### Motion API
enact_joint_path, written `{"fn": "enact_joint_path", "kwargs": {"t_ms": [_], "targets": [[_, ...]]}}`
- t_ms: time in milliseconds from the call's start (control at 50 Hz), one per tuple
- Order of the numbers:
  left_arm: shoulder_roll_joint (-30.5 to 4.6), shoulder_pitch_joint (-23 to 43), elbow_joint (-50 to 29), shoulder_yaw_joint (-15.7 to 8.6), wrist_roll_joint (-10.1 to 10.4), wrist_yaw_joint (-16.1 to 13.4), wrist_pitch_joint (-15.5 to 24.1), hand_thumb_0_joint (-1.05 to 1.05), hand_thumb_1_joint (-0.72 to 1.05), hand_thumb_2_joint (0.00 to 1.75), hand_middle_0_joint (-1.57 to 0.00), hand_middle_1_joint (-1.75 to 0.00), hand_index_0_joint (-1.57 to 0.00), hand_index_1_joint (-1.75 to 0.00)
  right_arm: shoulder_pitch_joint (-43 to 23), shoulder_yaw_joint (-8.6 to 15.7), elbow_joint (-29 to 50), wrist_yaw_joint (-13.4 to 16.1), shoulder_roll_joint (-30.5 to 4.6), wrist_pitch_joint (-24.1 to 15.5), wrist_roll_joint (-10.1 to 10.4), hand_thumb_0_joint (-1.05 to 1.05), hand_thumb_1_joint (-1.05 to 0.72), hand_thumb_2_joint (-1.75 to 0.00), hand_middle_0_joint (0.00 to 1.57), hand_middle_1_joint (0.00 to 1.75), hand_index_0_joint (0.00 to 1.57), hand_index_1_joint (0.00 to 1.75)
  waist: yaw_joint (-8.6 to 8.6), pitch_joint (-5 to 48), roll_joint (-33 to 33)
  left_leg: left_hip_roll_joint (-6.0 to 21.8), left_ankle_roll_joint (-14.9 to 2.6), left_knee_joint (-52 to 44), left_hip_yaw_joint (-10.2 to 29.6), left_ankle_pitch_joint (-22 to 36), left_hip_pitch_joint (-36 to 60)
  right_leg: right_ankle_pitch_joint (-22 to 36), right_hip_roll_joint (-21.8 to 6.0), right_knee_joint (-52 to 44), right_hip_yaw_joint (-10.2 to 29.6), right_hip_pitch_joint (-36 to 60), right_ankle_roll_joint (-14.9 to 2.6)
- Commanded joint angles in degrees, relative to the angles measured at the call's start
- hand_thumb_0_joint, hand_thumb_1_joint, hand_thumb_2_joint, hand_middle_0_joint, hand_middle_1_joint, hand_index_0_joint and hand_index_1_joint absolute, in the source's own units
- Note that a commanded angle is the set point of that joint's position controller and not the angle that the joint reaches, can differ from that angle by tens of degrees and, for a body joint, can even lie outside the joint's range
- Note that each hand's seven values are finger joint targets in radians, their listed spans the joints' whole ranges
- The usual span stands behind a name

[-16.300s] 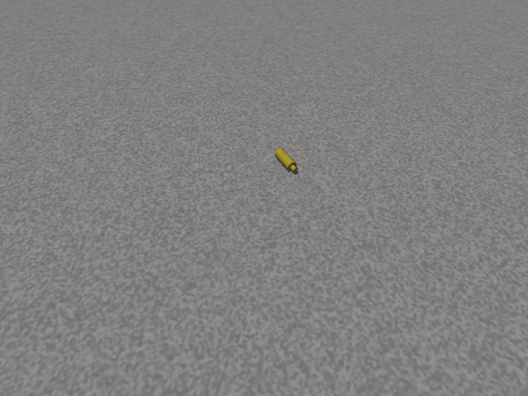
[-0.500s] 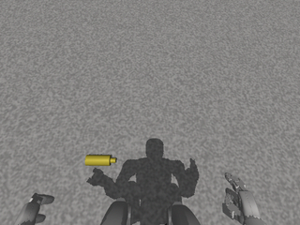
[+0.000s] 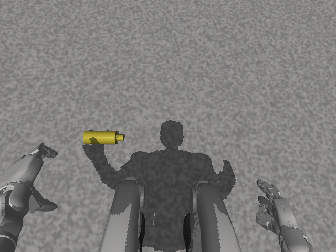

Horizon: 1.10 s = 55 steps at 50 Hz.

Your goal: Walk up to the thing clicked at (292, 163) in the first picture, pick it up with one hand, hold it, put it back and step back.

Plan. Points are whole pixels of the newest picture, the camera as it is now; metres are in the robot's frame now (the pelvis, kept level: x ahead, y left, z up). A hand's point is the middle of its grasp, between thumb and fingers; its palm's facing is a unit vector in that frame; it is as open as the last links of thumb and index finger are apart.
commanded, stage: rise first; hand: left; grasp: from above
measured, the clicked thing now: (104, 137) +0.50 +0.28 -0.49
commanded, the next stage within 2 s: none
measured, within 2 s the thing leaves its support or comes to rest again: neither
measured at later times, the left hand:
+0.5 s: hand (65, 155) +0.37 +0.34 -0.28, palm faces -0.45 -0.13 -0.88, open 13.5 cm
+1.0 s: hand (73, 147) +0.41 +0.34 -0.34, palm faces -0.46 -0.03 -0.89, open 13.0 cm
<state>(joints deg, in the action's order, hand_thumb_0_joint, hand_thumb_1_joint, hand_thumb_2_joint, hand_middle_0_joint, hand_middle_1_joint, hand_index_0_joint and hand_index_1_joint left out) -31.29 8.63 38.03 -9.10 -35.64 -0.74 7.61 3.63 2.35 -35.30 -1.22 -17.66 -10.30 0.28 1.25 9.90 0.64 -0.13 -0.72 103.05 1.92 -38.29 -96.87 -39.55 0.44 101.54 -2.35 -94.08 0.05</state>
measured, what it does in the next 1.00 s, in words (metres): lowers itself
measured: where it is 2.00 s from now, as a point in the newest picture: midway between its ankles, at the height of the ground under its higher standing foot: (163, 250)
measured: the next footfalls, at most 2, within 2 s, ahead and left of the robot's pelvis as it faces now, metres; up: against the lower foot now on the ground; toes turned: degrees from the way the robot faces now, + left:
none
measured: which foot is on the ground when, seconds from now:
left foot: down 0.00-1.00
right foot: down 0.00-1.00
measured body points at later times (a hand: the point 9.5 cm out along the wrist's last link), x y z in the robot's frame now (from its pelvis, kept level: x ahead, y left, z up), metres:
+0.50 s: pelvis -0.04 +0.00 -0.15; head +0.18 +0.05 +0.24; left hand +0.39 +0.34 -0.23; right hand +0.04 -0.28 -0.27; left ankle +0.06 +0.11 -0.49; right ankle +0.05 -0.12 -0.49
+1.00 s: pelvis -0.03 +0.01 -0.19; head +0.22 +0.07 +0.19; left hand +0.43 +0.34 -0.29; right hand +0.04 -0.28 -0.29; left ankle +0.06 +0.11 -0.49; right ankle +0.05 -0.12 -0.49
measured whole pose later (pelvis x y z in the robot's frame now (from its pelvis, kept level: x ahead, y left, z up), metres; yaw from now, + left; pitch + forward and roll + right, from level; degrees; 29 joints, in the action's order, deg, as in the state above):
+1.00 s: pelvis -0.03 +0.01 -0.19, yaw -7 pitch +33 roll -10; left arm -51.5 48.1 77.5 -12.1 -76.0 -20.0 24.9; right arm 4.2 -1.9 -43.0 -7.9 -15.8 1.5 -8.5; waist 8.4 2.1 -2.6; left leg 0.7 -2.1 137.7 6.6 -40.0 -131.8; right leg -40.4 1.7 132.2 -7.2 -126.0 1.1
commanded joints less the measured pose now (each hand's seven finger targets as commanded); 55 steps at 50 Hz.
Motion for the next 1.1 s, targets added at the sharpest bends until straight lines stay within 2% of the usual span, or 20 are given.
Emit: {"fn": "enact_joint_path", "kwargs": {"t_ms": [0,40,100,140,160,200,280,340,420,500,600,620,700,800,820,840,860,900,1000,1080], "targets": [[-17.5,12.3,1.8,-6.6,-5.2,-3.5,3.0,0.0,-0.54,0.96,-0.2,-0.96,-0.18,-0.98,6.9,3.9,2.6,-0.1,-9.6,-0.6,0.3,0.0,-0.97,-0.92,0.2,0.3,0.2,0.3,-0.69,31.2,4.5,-0.4,-0.74,-7.1,0.9,16.6,18.5,14.8,1.4,-6.5,-0.2,6.9,-2.02],[-20.1,15.7,5.7,-7.2,-7.2,-3.5,3.8,0.0,-0.53,0.95,-0.2,-0.96,-0.19,-0.97,7.9,4.3,1.5,-0.7,-9.9,0.1,0.1,0.0,-0.96,-0.92,0.2,0.3,0.2,0.3,-1.08,34.7,2.6,-0.6,-1.26,-3.0,0.2,18.7,16.0,16.4,1.5,-4.6,-0.4,7.0,-1.83],[-22.1,22.4,10.3,-5.7,-11.3,-2.4,6.0,0.0,-0.49,0.93,-0.25,-0.91,-0.23,-0.93,9.1,4.3,-0.2,-1.1,-9.7,1.0,-0.5,0.0,-0.96,-0.92,0.2,0.3,0.2,0.3,-0.17,33.6,-0.2,-0.7,-1.67,1.2,-0.9,14.3,7.5,14.3,1.6,-2.7,-0.2,6.9,-1.39],[-26.1,27.2,11.0,-6.9,-13.7,-2.2,8.0,0.0,-0.45,0.91,-0.25,-0.9,-0.24,-0.91,9.7,4.4,-1.0,-1.2,-10.0,1.6,-0.9,0.0,-0.93,-0.91,0.2,0.3,0.2,0.3,0.14,34.1,-0.8,-0.7,-1.7,3.1,-1.3,11.0,4.3,11.9,1.7,-1.7,-0.1,5.9,-1.26],[-25.6,29.5,11.0,-5.8,-14.6,-1.9,9.2,0.0,-0.47,0.93,-0.24,-0.9,-0.22,-0.92,10.0,4.2,-1.4,-1.4,-9.8,1.9,-1.1,0.0,-0.94,-0.91,0.2,0.3,0.2,0.3,0.8,33.9,0.6,-0.7,-1.7,4.4,-1.5,10.0,3.1,11.1,1.7,-0.9,0.0,5.0,-1.23],[-28.0,32.1,11.5,-6.8,-16.6,-2.4,11.7,0.0,-0.42,0.92,-0.21,-0.91,-0.2,-0.91,10.0,4.1,-2.0,-1.7,-10.3,2.3,-1.4,0.0,-0.9,-0.9,0.2,0.3,0.2,0.3,0.25,34.2,2.4,-0.6,-1.44,5.3,-0.9,6.8,2.8,7.2,1.9,1.1,-0.8,0.8,-1.55],[-33.3,37.8,12.2,-9.4,-20.4,-5.3,16.7,0.0,-0.39,0.93,-0.16,-0.91,-0.16,-0.91,10.1,3.6,-2.8,-2.3,-10.9,4.0,-2.6,0.0,-0.85,-0.89,0.2,0.3,0.2,0.3,-0.32,34.2,7.7,-0.2,-0.94,6.5,0.5,2.4,2.9,3.2,2.3,5.5,-2.5,-5.6,-2.0],[-35.2,41.8,14.2,-9.9,-23.5,-8.9,18.8,0.0,-0.44,0.98,-0.13,-0.92,-0.12,-0.93,10.2,2.8,-3.7,-2.8,-11.0,5.3,-3.5,0.0,-0.86,-0.89,0.2,0.3,0.2,0.3,0.59,33.5,9.4,-0.2,-1.14,8.1,1.0,1.1,1.8,2.3,2.3,7.7,-3.4,-8.7,-2.09],[-34.8,44.5,19.9,-8.3,-28.2,-13.7,18.4,0.0,-0.4,0.93,-0.16,-0.89,-0.16,-0.89,10.1,2.3,-4.9,-3.2,-11.8,7.0,-4.5,0.0,-0.87,-0.89,0.2,0.3,0.2,0.3,2.11,30.4,11.4,-0.1,-1.06,8.7,2.3,-1.8,0.5,1.0,2.2,10.2,-4.9,-14.8,-2.13],[-33.8,45.9,25.2,-5.9,-31.7,-15.8,16.5,0.0,-0.41,0.93,-0.18,-0.84,-0.17,-0.85,11.1,2.0,-5.5,-3.8,-11.8,8.7,-5.2,0.0,-0.88,-0.9,0.2,0.3,0.2,0.3,3.32,30.1,11.6,-0.4,-0.92,10.5,3.0,2.7,1.1,4.3,2.0,12.5,-5.9,-16.8,-2.46],[-34.3,50.5,25.3,-3.8,-34.0,-16.6,15.8,0.0,-0.37,0.88,-0.21,-0.82,-0.2,-0.82,11.9,2.1,-5.9,-4.4,-12.3,9.8,-6.1,0.0,-0.89,-0.9,0.2,0.3,0.2,0.3,4.9,31.5,12.9,-0.3,-0.79,13.1,3.7,6.1,1.8,6.9,1.9,14.4,-6.1,-17.8,-2.35],[-35.3,50.8,25.3,-4.4,-34.2,-16.8,15.8,0.0,-0.37,0.88,-0.22,-0.8,-0.21,-0.81,11.5,2.0,-6.1,-4.5,-12.4,10.0,-6.3,0.0,-0.89,-0.9,0.2,0.3,0.2,0.3,4.38,31.9,13.5,-0.2,-0.8,13.7,3.7,7.0,2.7,7.3,1.8,14.8,-5.9,-18.3,-2.35],[-37.3,50.6,27.6,-5.6,-36.5,-17.8,16.7,0.0,-0.33,0.84,-0.24,-0.79,-0.24,-0.79,13.1,1.4,-7.1,-5.0,-12.5,10.9,-7.1,0.0,-0.9,-0.9,0.2,0.3,0.2,0.3,5.19,32.3,14.4,0.0,-0.7,16.1,3.6,11.5,2.5,10.5,2.1,16.1,-6.2,-17.2,-2.14],[-38.3,51.5,29.8,-6.2,-39.1,-19.5,18.0,0.0,-0.31,0.82,-0.28,-0.74,-0.27,-0.75,12.3,0.3,-6.7,-5.5,-11.8,11.9,-8.0,0.0,-0.9,-0.9,0.2,0.3,0.2,0.3,5.44,31.9,15.0,-0.1,-1.06,18.0,3.0,12.8,1.2,11.5,2.9,17.0,-6.5,-17.8,-2.21],[-39.6,52.1,29.9,-7.2,-39.0,-20.2,18.1,0.0,-0.31,0.82,-0.27,-0.76,-0.27,-0.76,11.8,-0.1,-6.8,-5.6,-11.3,12.0,-8.2,0.0,-0.9,-0.9,0.2,0.3,0.2,0.3,5.41,32.1,14.8,-0.1,-1.22,18.7,2.6,12.4,0.2,11.5,3.0,17.0,-6.3,-17.5,-2.14],[-37.4,54.4,27.6,-5.7,-38.6,-20.6,18.4,0.0,-0.3,0.81,-0.29,-0.74,-0.28,-0.75,11.3,0.7,-6.3,-5.6,-12.4,11.8,-8.5,0.0,-0.9,-0.9,0.2,0.3,0.2,0.3,6.0,31.9,15.9,0.0,-0.95,18.5,3.0,12.8,1.0,11.6,2.8,17.8,-6.4,-18.5,-2.2],[-37.5,51.1,32.5,-6.1,-39.2,-20.8,17.8,0.0,-0.3,0.8,-0.29,-0.76,-0.28,-0.77,12.2,0.5,-7.0,-5.7,-12.4,11.8,-8.6,0.0,-0.9,-0.9,0.2,0.3,0.2,0.3,6.12,31.0,14.8,0.2,-1.15,18.8,3.1,13.2,1.4,11.8,3.1,17.8,-6.7,-18.9,-2.09],[-37.1,54.0,31.3,-5.9,-38.7,-21.6,18.0,0.0,-0.31,0.82,-0.27,-0.77,-0.27,-0.77,12.3,0.4,-7.0,-5.9,-12.6,11.5,-8.9,0.0,-0.9,-0.9,0.2,0.3,0.2,0.3,7.01,30.8,15.3,0.3,-1.11,19.2,3.4,12.5,0.9,11.4,3.1,18.0,-7.1,-19.6,-1.96],[-38.7,55.0,32.4,-5.7,-40.0,-22.4,16.9,0.0,-0.33,0.83,-0.25,-0.81,-0.25,-0.81,12.1,0.2,-6.9,-6.1,-13.0,11.1,-9.3,0.0,-0.9,-0.9,0.2,0.3,0.2,0.3,6.86,31.4,18.1,0.7,-0.74,19.4,4.2,12.3,1.7,11.3,3.0,19.8,-7.6,-21.4,-1.98],[-38.7,55.8,32.5,-5.5,-39.4,-22.6,15.9,0.0,-0.34,0.83,-0.24,-0.84,-0.25,-0.83,12.3,-0.3,-6.7,-6.2,-12.9,10.9,-9.7,0.0,-0.91,-0.9,0.2,0.3,0.2,0.3,7.14,31.6,17.1,0.5,-1.05,20.5,3.7,11.9,-0.4,11.8,3.2,19.9,-7.4,-19.9,-1.93]]}}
